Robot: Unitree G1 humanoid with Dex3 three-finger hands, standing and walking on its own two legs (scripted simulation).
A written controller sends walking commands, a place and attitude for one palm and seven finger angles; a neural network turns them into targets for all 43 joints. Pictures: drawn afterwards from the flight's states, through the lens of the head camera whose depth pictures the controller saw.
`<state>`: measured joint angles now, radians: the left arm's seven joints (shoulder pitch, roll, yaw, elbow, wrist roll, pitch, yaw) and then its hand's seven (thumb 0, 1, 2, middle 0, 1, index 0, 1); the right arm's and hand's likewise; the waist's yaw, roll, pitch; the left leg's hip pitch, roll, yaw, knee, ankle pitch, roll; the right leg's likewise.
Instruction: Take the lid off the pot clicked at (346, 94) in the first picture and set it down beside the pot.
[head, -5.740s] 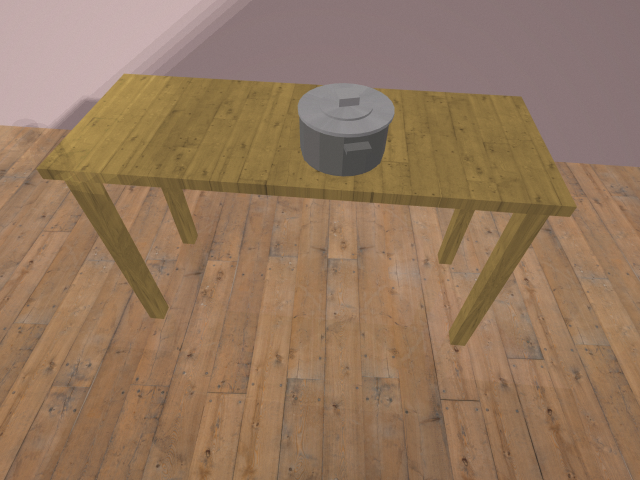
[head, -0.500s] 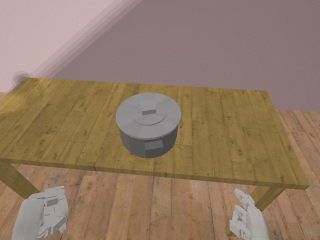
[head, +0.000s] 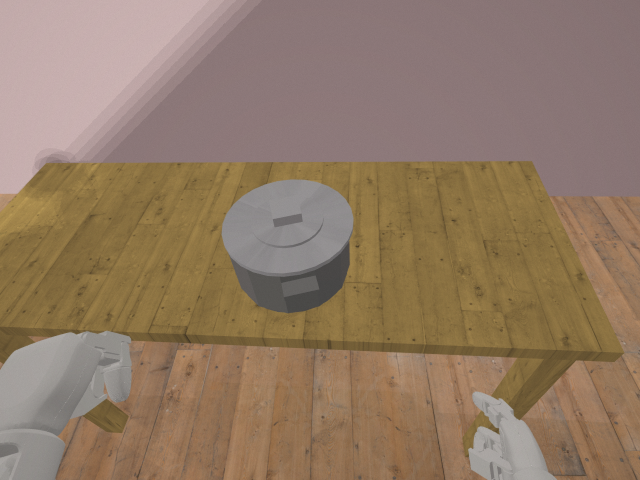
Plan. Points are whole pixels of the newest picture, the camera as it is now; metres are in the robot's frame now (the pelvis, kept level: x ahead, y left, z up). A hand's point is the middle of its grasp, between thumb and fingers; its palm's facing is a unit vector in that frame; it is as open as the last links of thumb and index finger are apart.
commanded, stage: reach forward and open the fingers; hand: left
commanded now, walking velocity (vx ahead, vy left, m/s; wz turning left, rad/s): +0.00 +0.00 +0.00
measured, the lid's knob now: (285, 210) +0.48 +0.12 +0.07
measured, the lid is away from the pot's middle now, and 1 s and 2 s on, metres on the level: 0.00 0.00 0.00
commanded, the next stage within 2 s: move the open hand above the knob in 0.92 s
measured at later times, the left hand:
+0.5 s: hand (100, 355) +0.20 +0.27 +0.11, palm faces -0.20 -0.07 -0.98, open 6.2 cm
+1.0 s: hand (113, 300) +0.26 +0.26 +0.13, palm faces -0.16 -0.05 -0.99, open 10.0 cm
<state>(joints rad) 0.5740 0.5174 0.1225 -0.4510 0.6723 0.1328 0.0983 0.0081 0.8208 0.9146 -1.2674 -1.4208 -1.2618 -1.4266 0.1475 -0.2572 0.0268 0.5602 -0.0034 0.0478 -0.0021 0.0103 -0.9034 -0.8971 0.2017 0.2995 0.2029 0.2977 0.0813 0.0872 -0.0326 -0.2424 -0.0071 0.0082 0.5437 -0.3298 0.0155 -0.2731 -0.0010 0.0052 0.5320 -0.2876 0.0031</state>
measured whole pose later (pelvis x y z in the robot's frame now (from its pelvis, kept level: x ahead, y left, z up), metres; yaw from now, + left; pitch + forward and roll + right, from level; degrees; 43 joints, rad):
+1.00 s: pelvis -0.03 +0.01 +0.01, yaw +2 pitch -1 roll +0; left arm -0.10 0.64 -0.02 -0.09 0.78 0.11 -0.30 0.00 -0.27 1.38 -0.85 -0.09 -0.84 -0.09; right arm 0.12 -0.28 0.03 0.56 0.05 0.09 0.01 0.01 -0.91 -0.90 0.20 0.30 0.20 0.30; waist 0.05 0.12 0.01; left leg -0.20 -0.04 -0.02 0.44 -0.22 0.03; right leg -0.22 -0.04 -0.02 0.43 -0.20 0.02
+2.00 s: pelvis -0.01 -0.01 +0.00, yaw +2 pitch +2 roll +1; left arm -0.60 0.49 -0.25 0.34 0.83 0.25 -0.34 0.00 -0.28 1.41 -0.85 -0.08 -0.84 -0.08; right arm 0.13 -0.29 0.03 0.60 0.08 0.13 0.01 0.01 -0.91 -0.90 0.20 0.30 0.20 0.30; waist -0.01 0.10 -0.01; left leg -0.25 -0.04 -0.02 0.47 -0.26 0.02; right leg -0.29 -0.03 -0.02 0.52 -0.26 0.00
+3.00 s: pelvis +0.00 +0.01 +0.00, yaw +1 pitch +6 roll +1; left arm -0.93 0.32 -0.32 0.74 0.86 0.32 -0.25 0.00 -0.28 1.41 -0.85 -0.08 -0.84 -0.08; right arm 0.22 -0.28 0.01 0.68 0.07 0.14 0.01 0.01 -0.91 -0.90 0.20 0.30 0.20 0.30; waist -0.06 0.09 -0.05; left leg -0.29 -0.05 0.00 0.45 -0.26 0.03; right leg -0.34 -0.04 0.00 0.49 -0.26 0.02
